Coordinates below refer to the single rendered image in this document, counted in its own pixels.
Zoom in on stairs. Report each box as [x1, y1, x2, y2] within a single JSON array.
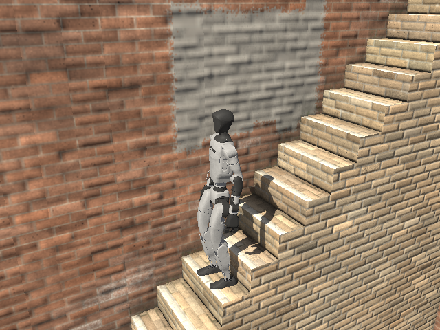
[[131, 0, 440, 330]]

